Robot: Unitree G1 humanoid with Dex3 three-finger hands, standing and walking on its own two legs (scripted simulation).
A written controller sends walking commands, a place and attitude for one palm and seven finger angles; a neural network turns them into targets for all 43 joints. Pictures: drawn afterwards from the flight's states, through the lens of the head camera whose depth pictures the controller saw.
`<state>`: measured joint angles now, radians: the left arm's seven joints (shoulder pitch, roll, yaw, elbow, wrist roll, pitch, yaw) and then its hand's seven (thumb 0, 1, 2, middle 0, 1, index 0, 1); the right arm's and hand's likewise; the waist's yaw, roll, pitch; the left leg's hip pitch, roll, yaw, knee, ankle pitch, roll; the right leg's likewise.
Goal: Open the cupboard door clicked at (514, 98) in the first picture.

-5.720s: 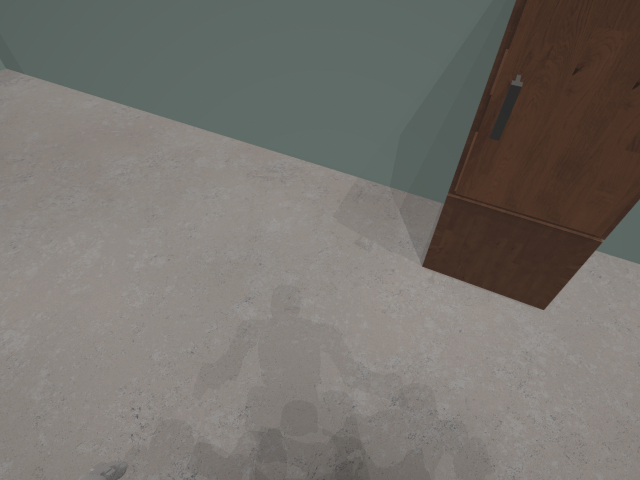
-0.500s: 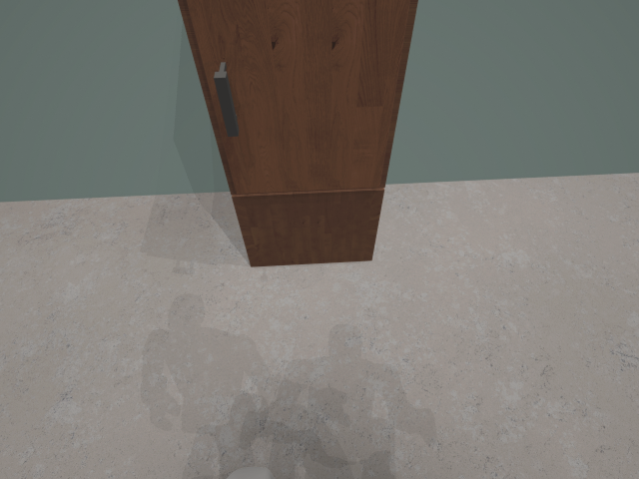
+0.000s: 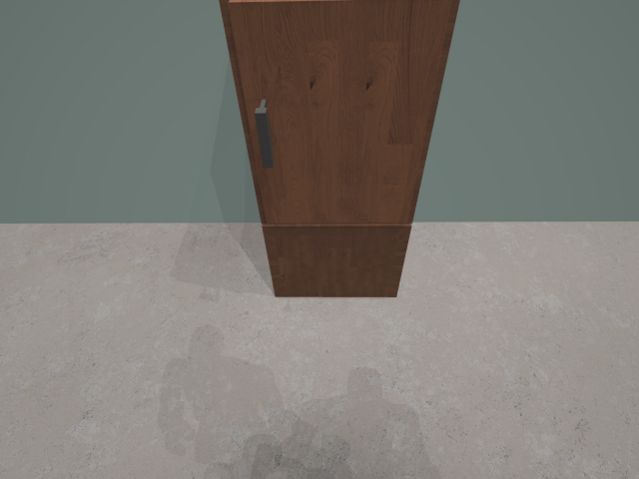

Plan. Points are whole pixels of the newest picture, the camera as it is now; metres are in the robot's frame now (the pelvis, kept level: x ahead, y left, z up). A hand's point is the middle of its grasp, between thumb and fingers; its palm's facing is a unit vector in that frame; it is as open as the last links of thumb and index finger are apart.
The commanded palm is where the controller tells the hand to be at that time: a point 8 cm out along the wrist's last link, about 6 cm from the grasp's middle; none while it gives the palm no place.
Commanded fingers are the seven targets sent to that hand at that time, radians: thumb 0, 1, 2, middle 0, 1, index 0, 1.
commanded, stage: take the last steps up to it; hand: left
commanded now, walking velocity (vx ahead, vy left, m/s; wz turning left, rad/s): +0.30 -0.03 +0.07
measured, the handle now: (266, 134) +0.84 +0.17 -0.02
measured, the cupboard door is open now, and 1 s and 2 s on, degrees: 0 0 0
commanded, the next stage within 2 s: come to a stop and stand still in 0.70 s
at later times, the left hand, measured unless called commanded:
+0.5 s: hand out of the picture +0.03 +0.18 -0.18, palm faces +0.13 -0.98 -0.11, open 7.4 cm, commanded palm none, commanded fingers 0.00 0.90 0.90 -0.20 -0.30 -0.20 -0.30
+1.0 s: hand (237, 337) +0.38 +0.18 -0.15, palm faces +0.02 -0.97 -0.22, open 7.4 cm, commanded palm none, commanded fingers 0.00 0.90 0.90 -0.20 -0.30 -0.20 -0.30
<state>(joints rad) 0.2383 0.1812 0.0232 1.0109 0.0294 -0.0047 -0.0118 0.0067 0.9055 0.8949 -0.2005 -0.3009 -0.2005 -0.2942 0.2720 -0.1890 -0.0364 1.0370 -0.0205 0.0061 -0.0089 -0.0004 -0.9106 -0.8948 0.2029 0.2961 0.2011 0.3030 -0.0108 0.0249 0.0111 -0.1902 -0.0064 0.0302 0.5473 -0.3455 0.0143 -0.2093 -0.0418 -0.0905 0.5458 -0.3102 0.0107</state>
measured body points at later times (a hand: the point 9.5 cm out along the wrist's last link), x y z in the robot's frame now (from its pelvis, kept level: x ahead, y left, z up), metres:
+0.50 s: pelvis +0.15 +0.05 -0.01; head +0.17 +0.06 +0.44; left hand +0.02 +0.24 -0.17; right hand +0.24 -0.17 -0.15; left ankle +0.21 +0.14 -0.73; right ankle +0.02 -0.09 -0.67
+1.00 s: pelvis +0.29 +0.00 +0.00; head +0.33 -0.02 +0.45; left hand +0.38 +0.23 -0.14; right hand +0.26 -0.21 -0.17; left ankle +0.22 +0.13 -0.70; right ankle +0.35 -0.09 -0.73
